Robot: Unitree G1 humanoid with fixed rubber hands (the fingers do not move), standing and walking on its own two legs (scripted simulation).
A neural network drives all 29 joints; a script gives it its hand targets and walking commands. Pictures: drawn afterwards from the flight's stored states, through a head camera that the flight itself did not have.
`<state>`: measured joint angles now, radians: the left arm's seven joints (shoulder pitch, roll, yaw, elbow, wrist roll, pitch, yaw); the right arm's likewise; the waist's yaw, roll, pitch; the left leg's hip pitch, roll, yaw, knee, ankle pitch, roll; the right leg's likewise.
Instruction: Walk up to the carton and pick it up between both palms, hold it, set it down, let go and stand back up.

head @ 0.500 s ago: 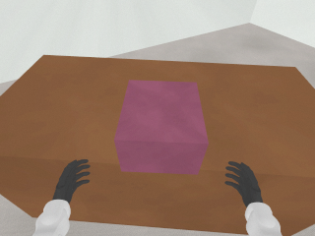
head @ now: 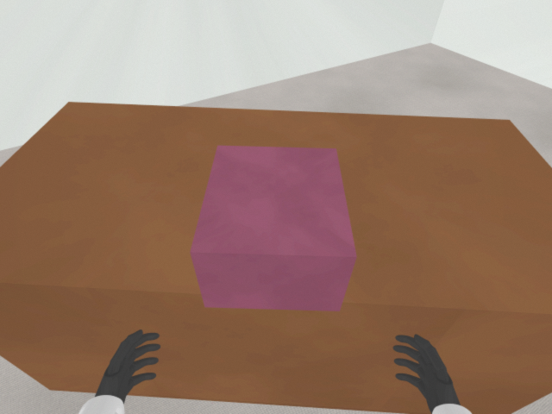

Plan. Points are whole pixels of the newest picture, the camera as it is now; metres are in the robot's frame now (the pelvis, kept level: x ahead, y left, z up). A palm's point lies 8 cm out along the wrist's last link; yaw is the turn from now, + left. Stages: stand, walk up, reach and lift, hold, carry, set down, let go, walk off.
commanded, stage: set down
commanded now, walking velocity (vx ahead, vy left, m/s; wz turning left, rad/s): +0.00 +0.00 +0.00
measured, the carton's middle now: (274, 222) +0.48 +0.03 -0.01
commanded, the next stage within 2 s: let go in 0.58 s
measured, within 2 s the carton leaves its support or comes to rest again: neither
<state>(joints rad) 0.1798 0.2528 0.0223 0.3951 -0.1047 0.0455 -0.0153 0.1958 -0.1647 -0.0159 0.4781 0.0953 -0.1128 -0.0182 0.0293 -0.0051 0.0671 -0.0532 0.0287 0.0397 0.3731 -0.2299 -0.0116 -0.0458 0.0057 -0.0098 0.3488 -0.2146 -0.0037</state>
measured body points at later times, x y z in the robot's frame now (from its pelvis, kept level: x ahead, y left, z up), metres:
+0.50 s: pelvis +0.00 -0.01 +0.00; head +0.00 +0.00 +0.45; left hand +0.18 +0.23 -0.08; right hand +0.17 -0.23 -0.08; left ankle -0.01 +0.12 -0.75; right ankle -0.01 -0.12 -0.75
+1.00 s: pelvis +0.00 -0.01 +0.00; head +0.00 +0.00 +0.45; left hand +0.17 +0.22 -0.09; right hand +0.16 -0.24 -0.09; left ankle -0.01 +0.12 -0.75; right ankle -0.01 -0.12 -0.75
